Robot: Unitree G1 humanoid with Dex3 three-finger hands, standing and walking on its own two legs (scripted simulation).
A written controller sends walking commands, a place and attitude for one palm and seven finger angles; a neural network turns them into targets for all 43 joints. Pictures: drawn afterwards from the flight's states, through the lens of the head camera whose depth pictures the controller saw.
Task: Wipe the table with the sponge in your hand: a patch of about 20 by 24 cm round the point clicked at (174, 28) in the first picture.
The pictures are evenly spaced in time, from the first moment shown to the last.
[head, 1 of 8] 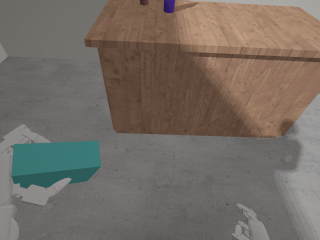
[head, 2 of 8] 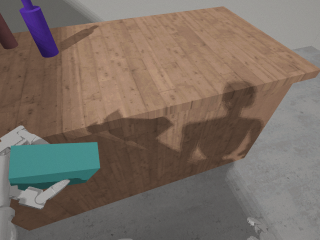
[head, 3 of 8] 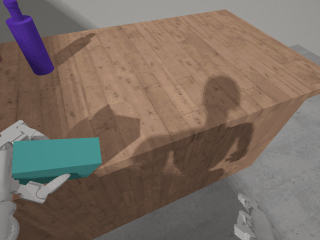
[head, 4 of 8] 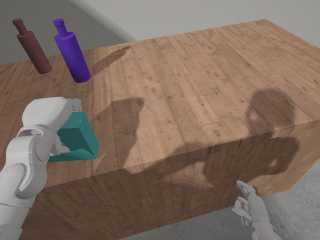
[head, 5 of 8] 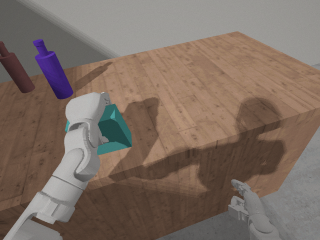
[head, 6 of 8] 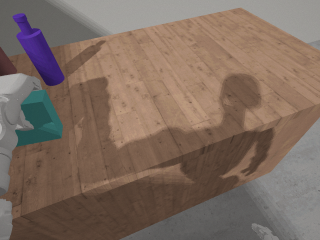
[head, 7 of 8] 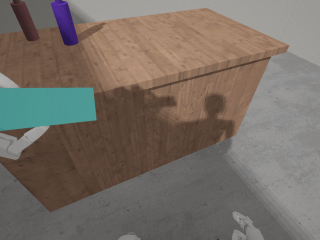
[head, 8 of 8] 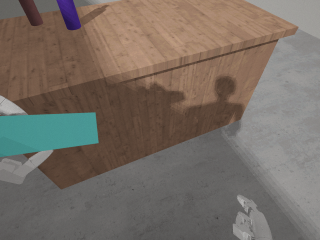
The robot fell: no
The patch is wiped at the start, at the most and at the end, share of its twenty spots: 0.00 0.95 0.95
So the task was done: yes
